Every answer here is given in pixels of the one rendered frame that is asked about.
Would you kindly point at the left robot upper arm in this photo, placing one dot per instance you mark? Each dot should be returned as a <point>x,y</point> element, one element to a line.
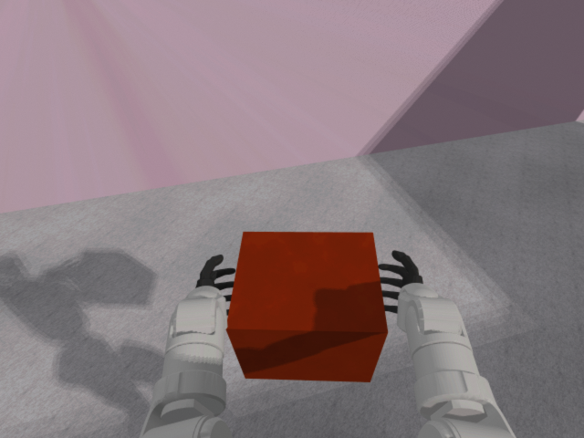
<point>206,426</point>

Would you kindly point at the carton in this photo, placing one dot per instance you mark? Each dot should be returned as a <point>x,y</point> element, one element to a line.
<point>307,306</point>

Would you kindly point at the left robot forearm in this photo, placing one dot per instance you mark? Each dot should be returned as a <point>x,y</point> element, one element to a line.
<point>192,383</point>

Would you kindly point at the robot right hand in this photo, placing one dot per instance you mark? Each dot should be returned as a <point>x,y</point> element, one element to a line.
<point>409,273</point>

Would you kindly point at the right robot upper arm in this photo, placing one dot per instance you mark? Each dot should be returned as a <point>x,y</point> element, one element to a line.
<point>451,428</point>

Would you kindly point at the robot left hand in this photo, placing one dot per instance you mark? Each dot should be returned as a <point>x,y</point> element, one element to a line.
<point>208,276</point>

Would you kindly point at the right robot forearm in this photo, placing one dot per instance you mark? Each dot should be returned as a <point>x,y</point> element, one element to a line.
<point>448,381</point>

